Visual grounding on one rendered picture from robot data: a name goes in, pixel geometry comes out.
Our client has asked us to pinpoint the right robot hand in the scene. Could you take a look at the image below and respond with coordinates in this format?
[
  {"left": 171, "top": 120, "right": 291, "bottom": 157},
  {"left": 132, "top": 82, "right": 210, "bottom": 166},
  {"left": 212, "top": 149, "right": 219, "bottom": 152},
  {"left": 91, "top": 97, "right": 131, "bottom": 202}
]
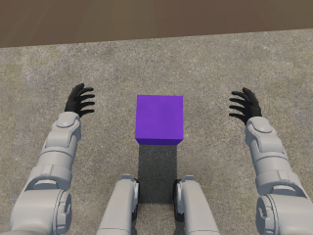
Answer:
[{"left": 229, "top": 87, "right": 262, "bottom": 125}]

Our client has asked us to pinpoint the carton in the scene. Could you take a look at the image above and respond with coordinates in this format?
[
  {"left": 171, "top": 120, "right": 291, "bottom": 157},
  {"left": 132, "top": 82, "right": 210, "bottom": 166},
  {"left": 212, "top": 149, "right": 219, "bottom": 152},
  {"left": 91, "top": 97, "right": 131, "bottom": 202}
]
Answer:
[{"left": 135, "top": 94, "right": 184, "bottom": 146}]

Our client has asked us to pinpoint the left robot hand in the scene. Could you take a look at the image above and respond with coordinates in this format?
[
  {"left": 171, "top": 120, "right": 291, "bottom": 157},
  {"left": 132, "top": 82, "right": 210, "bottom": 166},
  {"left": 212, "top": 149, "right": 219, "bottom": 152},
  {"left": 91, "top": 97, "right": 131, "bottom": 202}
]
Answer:
[{"left": 64, "top": 83, "right": 95, "bottom": 118}]

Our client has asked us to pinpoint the left robot upper arm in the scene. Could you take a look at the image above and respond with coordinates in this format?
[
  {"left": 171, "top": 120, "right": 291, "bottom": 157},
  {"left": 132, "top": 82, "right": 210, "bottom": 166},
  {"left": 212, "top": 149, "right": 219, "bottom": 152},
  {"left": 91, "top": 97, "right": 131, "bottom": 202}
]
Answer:
[{"left": 0, "top": 189, "right": 72, "bottom": 235}]

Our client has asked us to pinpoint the left robot thigh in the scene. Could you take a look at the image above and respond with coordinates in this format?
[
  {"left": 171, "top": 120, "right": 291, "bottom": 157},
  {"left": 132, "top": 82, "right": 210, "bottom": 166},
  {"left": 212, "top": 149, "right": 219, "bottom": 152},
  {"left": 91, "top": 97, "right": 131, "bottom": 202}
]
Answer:
[{"left": 96, "top": 179, "right": 139, "bottom": 235}]

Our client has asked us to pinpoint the right robot upper arm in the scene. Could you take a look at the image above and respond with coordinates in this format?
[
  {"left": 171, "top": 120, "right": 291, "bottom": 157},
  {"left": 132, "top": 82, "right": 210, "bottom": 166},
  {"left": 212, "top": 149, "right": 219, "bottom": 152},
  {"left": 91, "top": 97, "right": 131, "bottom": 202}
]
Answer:
[{"left": 255, "top": 193, "right": 313, "bottom": 235}]

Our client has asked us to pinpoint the left robot forearm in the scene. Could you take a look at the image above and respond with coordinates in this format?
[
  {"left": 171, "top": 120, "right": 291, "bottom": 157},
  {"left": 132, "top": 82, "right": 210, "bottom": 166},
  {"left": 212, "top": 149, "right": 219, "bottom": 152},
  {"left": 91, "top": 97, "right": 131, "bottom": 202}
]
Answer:
[{"left": 9, "top": 112, "right": 82, "bottom": 231}]

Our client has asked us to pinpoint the right robot forearm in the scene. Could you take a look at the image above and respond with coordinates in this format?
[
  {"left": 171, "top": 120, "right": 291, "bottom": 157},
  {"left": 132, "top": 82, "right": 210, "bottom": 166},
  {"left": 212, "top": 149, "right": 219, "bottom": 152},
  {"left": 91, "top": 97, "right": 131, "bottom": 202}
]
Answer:
[{"left": 245, "top": 117, "right": 313, "bottom": 205}]

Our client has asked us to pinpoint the robot right foot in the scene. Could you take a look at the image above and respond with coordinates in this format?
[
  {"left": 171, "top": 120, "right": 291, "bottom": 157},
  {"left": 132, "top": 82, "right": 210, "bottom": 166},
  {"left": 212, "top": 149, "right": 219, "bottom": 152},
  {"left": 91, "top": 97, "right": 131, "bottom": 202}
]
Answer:
[{"left": 172, "top": 178, "right": 185, "bottom": 222}]

